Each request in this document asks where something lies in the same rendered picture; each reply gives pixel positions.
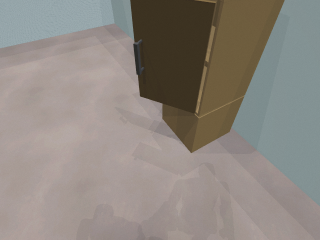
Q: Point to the handle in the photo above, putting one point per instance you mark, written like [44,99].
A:
[137,57]

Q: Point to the cupboard door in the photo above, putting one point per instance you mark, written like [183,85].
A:
[175,36]

